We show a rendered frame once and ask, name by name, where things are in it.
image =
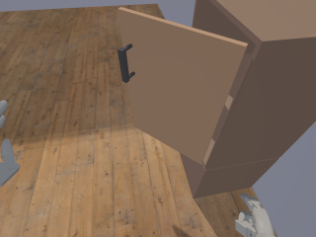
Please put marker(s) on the cupboard door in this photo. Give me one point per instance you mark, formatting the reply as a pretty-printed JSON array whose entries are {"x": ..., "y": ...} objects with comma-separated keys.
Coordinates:
[{"x": 183, "y": 77}]

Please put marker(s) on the handle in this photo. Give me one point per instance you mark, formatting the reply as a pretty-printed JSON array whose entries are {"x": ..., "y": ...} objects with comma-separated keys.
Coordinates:
[{"x": 122, "y": 58}]

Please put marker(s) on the robot right hand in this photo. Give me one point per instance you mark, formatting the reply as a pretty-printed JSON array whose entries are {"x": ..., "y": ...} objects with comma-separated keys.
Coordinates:
[{"x": 249, "y": 225}]

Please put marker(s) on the robot left hand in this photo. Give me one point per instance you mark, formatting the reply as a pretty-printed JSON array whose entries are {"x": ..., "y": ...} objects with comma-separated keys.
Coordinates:
[{"x": 8, "y": 166}]

